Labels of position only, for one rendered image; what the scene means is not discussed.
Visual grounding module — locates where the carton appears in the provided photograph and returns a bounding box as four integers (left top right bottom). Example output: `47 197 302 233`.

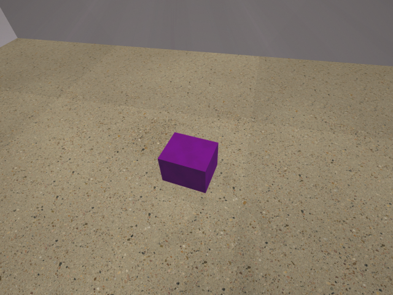
158 132 218 193

